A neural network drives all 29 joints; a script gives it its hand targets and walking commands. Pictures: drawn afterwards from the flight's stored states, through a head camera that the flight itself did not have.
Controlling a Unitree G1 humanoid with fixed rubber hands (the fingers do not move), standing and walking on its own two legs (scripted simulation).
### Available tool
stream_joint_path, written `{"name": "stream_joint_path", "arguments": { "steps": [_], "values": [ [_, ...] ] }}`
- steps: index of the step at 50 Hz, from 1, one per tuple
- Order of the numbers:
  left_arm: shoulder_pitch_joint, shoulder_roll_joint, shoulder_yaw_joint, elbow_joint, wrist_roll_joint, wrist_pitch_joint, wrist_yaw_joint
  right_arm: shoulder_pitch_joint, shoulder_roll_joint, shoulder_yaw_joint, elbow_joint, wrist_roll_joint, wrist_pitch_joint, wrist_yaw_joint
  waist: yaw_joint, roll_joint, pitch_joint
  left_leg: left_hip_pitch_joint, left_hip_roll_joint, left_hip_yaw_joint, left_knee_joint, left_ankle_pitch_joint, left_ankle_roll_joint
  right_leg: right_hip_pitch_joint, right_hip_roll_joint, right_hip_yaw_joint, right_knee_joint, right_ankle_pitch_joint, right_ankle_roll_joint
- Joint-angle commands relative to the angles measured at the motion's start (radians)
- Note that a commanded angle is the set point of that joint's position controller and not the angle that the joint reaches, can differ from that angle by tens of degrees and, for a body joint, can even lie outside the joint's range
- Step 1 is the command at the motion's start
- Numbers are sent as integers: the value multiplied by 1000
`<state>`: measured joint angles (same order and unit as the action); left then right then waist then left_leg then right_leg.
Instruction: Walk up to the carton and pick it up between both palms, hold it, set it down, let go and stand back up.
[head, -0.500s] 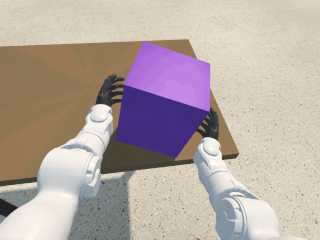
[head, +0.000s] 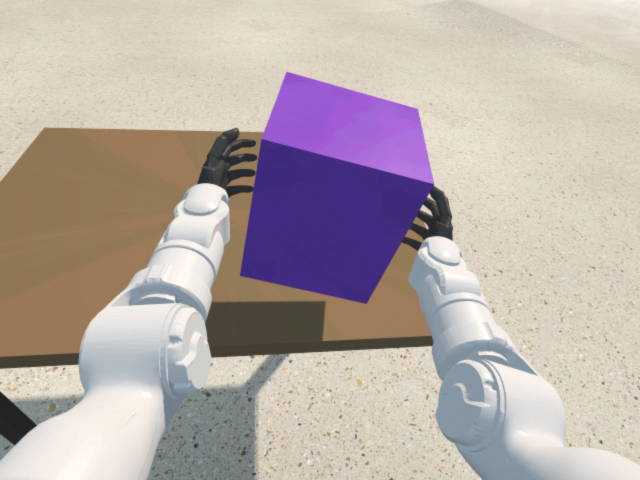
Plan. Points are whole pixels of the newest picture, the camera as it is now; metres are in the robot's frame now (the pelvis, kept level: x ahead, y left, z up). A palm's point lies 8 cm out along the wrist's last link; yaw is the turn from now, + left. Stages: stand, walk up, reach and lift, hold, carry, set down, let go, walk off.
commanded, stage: reach and lift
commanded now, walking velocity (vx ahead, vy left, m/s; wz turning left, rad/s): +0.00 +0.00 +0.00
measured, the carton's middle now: (328, 192) +0.52 -0.03 +0.11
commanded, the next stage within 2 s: none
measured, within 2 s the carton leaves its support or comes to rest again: neither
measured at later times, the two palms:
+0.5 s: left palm (228, 217) +0.42 +0.11 +0.14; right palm (447, 254) +0.37 -0.18 +0.11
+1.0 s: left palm (215, 230) +0.37 +0.12 +0.17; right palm (453, 254) +0.35 -0.17 +0.14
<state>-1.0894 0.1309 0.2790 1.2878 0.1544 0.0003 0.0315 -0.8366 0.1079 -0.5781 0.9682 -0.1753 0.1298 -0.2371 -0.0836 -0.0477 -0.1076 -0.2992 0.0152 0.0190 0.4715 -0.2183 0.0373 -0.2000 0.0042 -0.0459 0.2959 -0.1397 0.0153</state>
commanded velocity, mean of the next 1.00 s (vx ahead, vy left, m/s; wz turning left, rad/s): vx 0.00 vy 0.00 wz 0.00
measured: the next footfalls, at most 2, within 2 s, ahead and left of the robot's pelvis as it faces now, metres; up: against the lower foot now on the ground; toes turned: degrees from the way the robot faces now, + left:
none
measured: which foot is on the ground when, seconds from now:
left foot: down 0.00-1.00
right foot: down 0.00-1.00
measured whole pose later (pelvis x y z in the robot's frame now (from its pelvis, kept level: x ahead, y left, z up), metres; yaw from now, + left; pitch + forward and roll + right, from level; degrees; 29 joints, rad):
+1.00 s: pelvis -0.01 -0.02 +0.00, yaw +1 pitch -9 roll -2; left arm -0.64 -0.08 0.27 0.39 0.35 0.49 0.06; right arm -0.62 0.02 -0.15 0.76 0.12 0.14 -0.26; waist -0.07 -0.08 0.03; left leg -0.04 0.01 0.00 0.38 -0.19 0.01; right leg 0.04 0.01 -0.06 0.25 -0.14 0.00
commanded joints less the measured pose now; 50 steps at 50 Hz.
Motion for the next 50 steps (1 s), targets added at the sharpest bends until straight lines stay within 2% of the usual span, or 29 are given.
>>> {"name": "stream_joint_path", "arguments": {
  "steps": [1,8,13,16,19,22,26,34,37,43,47,50],
  "values": [
    [-504,-735,-118,-178,60,60,-180,-894,449,347,-236,30,-132,217,-13,195,-451,351,35,-33,-100,345,-134,68,53,-29,-16,134,-49],
    [-539,-704,-141,-326,55,57,-167,-833,525,438,-227,35,-168,233,18,109,-513,363,0,22,-106,368,-98,154,38,-20,-17,206,-20],
    [-528,-665,-166,-417,34,41,-177,-751,596,542,-236,61,-170,216,30,36,-524,302,-30,49,-130,333,-56,308,17,9,6,371,21],
    [-489,-661,-199,-466,19,42,-185,-724,631,620,-290,92,-173,194,40,21,-537,248,-45,53,-142,306,-38,402,1,28,26,485,42],
    [-415,-654,-212,-482,22,70,-196,-699,633,677,-338,121,-163,170,48,13,-488,205,-54,50,-159,256,-24,456,-13,42,31,535,56],
    [-353,-679,-245,-514,18,115,-207,-709,612,724,-415,154,-155,147,51,22,-461,218,-55,40,-156,257,-27,452,-11,39,24,540,58],
    [-317,-720,-307,-638,5,174,-209,-693,588,785,-491,206,-135,123,36,42,-464,286,-53,21,-132,338,-46,427,4,27,19,574,58],
    [-249,-803,-429,-872,11,294,-194,-604,494,812,-520,285,-103,115,-21,108,-415,496,-30,-21,-67,577,-119,282,56,-25,-21,468,27],
    [-217,-817,-455,-922,23,337,-192,-584,459,804,-530,304,-95,119,-34,125,-367,517,-23,-32,-66,587,-133,248,63,-41,-36,394,19],
    [-142,-828,-453,-955,61,420,-186,-615,399,791,-577,326,-92,139,-17,123,-270,511,-12,-34,-85,536,-132,216,70,-65,-60,253,2],
    [-155,-828,-446,-965,66,453,-176,-673,390,782,-604,324,-96,156,5,107,-257,476,-9,-23,-115,421,-111,200,67,-70,-66,153,-4],
    [-158,-826,-438,-964,63,469,-170,-714,404,790,-638,324,-98,161,23,83,-275,450,-14,-14,-128,353,-89,206,61,-65,-67,127,-3]
  ]
}}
